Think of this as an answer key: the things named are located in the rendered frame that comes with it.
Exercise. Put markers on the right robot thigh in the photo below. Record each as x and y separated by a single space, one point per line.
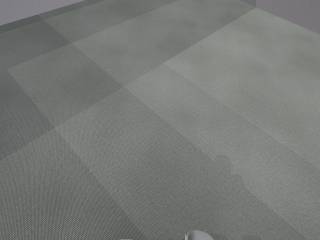
197 235

